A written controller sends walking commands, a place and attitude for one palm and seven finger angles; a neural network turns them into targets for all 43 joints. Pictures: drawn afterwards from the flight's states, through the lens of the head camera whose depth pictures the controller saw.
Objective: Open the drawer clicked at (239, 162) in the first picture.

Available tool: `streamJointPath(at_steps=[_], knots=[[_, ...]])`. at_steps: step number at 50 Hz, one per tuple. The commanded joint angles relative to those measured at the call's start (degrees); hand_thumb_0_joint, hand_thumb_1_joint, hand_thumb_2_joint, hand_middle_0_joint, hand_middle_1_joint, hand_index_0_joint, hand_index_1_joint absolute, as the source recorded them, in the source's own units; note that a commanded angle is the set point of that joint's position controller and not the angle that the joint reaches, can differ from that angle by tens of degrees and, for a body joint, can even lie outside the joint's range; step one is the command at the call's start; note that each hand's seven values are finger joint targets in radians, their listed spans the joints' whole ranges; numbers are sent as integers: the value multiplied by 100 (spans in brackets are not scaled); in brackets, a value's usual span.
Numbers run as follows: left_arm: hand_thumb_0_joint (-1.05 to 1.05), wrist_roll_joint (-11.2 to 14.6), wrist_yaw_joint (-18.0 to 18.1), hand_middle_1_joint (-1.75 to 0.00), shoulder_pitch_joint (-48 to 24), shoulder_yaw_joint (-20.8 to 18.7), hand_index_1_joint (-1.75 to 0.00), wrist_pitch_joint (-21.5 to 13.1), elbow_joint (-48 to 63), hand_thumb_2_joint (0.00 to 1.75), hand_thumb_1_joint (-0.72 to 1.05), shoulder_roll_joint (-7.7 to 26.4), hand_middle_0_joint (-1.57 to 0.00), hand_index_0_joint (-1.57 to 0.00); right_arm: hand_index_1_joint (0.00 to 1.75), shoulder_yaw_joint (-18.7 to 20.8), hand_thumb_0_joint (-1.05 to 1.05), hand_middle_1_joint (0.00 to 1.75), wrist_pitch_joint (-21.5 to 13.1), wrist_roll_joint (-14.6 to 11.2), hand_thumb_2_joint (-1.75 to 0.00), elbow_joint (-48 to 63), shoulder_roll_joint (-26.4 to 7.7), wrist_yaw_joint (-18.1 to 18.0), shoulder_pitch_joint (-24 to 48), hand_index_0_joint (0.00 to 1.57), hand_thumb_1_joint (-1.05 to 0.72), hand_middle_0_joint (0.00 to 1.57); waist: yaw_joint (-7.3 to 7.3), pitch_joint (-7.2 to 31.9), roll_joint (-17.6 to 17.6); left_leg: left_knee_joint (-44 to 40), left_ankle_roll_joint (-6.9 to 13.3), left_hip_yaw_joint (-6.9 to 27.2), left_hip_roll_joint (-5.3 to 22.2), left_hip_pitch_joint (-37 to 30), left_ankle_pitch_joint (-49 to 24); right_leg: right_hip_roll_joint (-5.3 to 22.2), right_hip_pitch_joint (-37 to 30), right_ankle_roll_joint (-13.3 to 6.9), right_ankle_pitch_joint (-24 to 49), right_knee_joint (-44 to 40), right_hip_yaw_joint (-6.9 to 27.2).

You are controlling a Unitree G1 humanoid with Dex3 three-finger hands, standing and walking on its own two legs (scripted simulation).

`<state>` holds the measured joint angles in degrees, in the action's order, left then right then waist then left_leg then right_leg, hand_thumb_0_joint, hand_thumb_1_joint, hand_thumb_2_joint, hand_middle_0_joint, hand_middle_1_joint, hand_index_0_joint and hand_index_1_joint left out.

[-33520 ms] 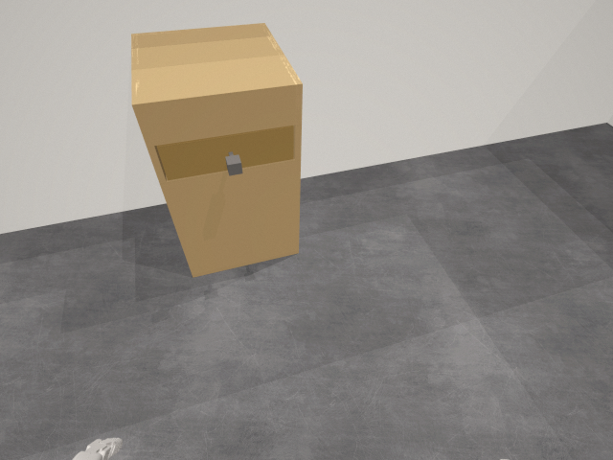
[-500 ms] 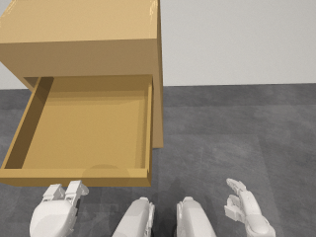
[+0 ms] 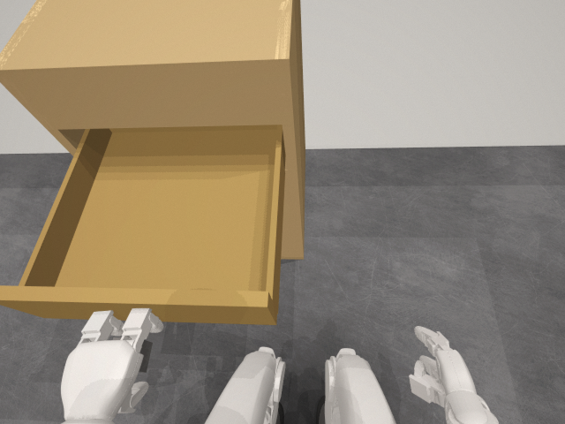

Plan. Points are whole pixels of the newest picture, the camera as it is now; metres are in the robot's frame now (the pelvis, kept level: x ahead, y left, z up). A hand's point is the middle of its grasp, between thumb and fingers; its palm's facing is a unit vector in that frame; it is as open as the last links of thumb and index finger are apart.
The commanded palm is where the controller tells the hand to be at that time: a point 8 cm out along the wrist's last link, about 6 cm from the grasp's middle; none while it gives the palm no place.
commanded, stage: open the thumb to release the handle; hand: left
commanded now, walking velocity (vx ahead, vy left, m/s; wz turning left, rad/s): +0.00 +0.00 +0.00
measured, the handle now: (133, 340) +0.22 +0.24 -0.04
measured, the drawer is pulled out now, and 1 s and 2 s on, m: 0.30 0.30 0.30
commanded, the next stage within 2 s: lift the hand off the handle in 0.12 s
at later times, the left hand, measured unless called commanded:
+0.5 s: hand (128, 372) +0.18 +0.25 -0.06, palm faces -0.10 -0.06 -0.99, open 13.8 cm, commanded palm +0.18 +0.25 -0.01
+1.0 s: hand (118, 368) +0.18 +0.25 -0.03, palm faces -0.13 -0.08 -0.99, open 13.1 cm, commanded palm +0.18 +0.25 +0.03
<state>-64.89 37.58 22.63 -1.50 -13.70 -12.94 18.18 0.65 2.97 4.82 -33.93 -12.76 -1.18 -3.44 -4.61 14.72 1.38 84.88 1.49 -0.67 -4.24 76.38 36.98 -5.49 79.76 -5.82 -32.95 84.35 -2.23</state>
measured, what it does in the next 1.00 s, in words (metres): stands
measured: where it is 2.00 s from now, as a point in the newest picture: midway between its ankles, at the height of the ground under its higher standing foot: outside the picture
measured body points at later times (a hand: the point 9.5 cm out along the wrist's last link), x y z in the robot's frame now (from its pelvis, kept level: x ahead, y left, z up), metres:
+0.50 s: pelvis -0.01 -0.01 +0.00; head +0.11 -0.03 +0.43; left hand +0.18 +0.25 +0.00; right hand +0.20 -0.23 -0.13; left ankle +0.02 +0.11 -0.57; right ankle +0.05 -0.06 -0.57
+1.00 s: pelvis +0.00 +0.01 +0.03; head +0.09 -0.02 +0.47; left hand +0.19 +0.25 +0.02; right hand +0.19 -0.24 -0.09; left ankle +0.02 +0.11 -0.57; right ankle +0.05 -0.06 -0.57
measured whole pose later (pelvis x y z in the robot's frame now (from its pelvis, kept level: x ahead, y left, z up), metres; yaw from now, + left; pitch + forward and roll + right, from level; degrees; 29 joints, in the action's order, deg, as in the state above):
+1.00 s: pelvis +0.00 +0.01 +0.03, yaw -1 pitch +24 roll +0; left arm -63.5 36.4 21.2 0.7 -9.8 -15.4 19.7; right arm 1.3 1.3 3.6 -34.5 -13.9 -2.8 -6.3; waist -1.9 13.7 2.2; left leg 78.3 1.8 0.5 -3.7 68.6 34.0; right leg -5.9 71.1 -5.3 -29.6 76.4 -2.5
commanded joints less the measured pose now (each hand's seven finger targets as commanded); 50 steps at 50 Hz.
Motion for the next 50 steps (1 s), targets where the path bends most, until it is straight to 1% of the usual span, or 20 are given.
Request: streamJointPath(at_steps=[1,2,8,9,10,11,14,15,18,24,26,27,30,32,34,37,40,45,46,50], knots=[[0,105,270,-120,-48,-685,-120,113,739,30,-50,1074,-30,-30,30,233,0,30,-248,-55,-90,793,-559,-125,205,20,-90,20,109,1711,-291,-913,115,243,135,-810,-1026,375,-2052,225,833,-1641,1000],[0,94,267,-120,-64,-667,-120,129,677,30,-50,1060,-30,-30,30,220,0,30,-248,-57,-90,786,-541,-132,203,20,-90,20,136,1741,-406,-874,115,232,130,-727,-962,403,-2090,255,767,-1695,1097],[0,89,299,-120,-321,-668,-120,133,573,30,-50,1130,-30,-30,30,237,0,30,-296,-74,-90,729,-560,-157,183,20,-90,20,157,1555,-180,-852,118,217,138,-647,-810,420,-2055,240,446,-1838,1216],[0,97,309,-120,-390,-743,-120,147,547,30,-50,1184,-30,-30,30,235,0,30,-294,-66,-90,710,-571,-171,200,20,-90,20,171,1583,-257,-861,134,238,156,-665,-873,398,-2062,220,536,-1803,1172],[0,68,313,-120,-349,-692,-120,134,568,30,-50,1143,-30,-30,30,226,0,30,-295,-61,-90,719,-564,-164,171,20,-90,20,148,1649,-143,-877,118,221,134,-687,-898,398,-2058,234,526,-1773,1167],[0,90,291,-120,-258,-570,-120,148,451,30,-50,1014,-30,-30,30,237,0,30,-313,-63,-90,701,-564,-158,173,20,-90,20,165,1573,-211,-864,122,229,143,-682,-885,407,-2065,235,610,-1791,1147],[0,121,302,-120,-492,-724,-120,132,445,30,-50,1156,-30,-30,30,246,0,30,-324,-67,-90,679,-580,-177,190,20,-90,20,192,1585,-352,-824,136,247,146,-568,-888,412,-2109,232,634,-1792,1214],[0,81,319,-120,-571,-678,-120,121,461,30,-50,1156,-30,-30,30,240,0,30,-329,-64,-90,665,-580,-170,171,20,-90,20,188,1654,-216,-819,119,231,137,-567,-850,426,-2048,253,531,-1775,1240],[0,69,353,-120,-800,-615,-120,109,450,30,-50,1135,-30,-30,30,267,0,30,-372,-74,-90,648,-608,-177,132,20,-90,20,251,1577,-218,-800,127,212,148,-602,-758,440,-1966,269,361,-1849,1211],[0,76,410,-120,-1158,-673,-120,138,368,30,-50,1218,-30,-30,30,272,0,30,-416,-76,-90,592,-626,-195,126,20,-90,20,262,1673,-187,-818,145,226,170,-632,-800,429,-1944,255,335,-1806,1105],[0,77,416,-120,-1220,-537,-120,164,351,30,-50,1114,-30,-30,30,282,0,30,-412,-87,-90,597,-633,-188,120,20,-90,20,298,1661,-192,-856,145,207,162,-682,-724,431,-1887,276,190,-1842,1052],[0,70,426,-120,-1320,-548,-120,165,501,30,-50,1155,-30,-30,30,290,0,30,-416,-88,-90,600,-631,-187,102,20,-90,20,292,1796,-159,-874,143,202,162,-764,-737,432,-1893,286,156,-1848,1050],[0,134,430,-120,-1180,-660,-120,269,620,30,-50,1267,-30,-30,30,284,0,30,-402,-111,-90,639,-626,-213,67,20,-90,20,241,1971,-207,-986,150,192,152,-894,-860,422,-2163,301,319,-1891,1020],[0,194,409,-120,-1109,-620,-120,338,697,30,-50,1236,-30,-30,30,285,0,30,-395,-140,-90,684,-615,-232,60,20,-90,20,291,1866,-358,-1036,151,187,152,-914,-822,442,-2303,331,308,-2059,1130],[0,266,388,-120,-1197,-664,-120,377,826,30,-50,1332,-30,-30,30,252,0,30,-406,-162,-90,713,-631,-257,106,20,-90,20,288,1777,-166,-1117,164,199,172,-948,-788,444,-2348,292,172,-2129,1119],[0,273,360,-120,-1064,-673,-120,384,847,30,-50,1351,-30,-30,30,254,0,30,-411,-184,-90,718,-610,-279,88,20,-90,20,264,1722,-175,-1205,150,184,160,-1045,-775,427,-2417,300,73,-2233,1163],[0,288,359,-120,-1133,-592,-120,384,946,30,-50,1289,-30,-30,30,240,0,30,-429,-186,-90,712,-614,-272,105,20,-90,20,302,1684,48,-1352,157,188,187,-1281,-872,402,-2357,280,177,-2225,966],[0,282,369,-120,-734,-664,-120,331,1077,30,-50,1316,-30,-30,30,254,0,30,-427,-153,-90,758,-641,-244,70,20,-90,20,216,1713,188,-1587,135,226,173,-1682,-1233,330,-2440,235,666,-2158,775],[0,305,358,-120,-566,-560,-120,340,1120,30,-50,1201,-30,-30,30,269,0,30,-428,-147,-90,785,-640,-232,108,20,-90,20,195,1675,273,-1617,137,214,182,-1773,-1271,339,-2472,230,763,-2199,749],[0,271,343,-120,-561,-497,-120,372,1124,30,-50,1112,-30,-30,30,262,0,30,-395,-117,-90,811,-665,-189,87,20,-90,20,284,1578,171,-1752,138,231,194,-1939,-1338,326,-2413,238,788,-2242,588]])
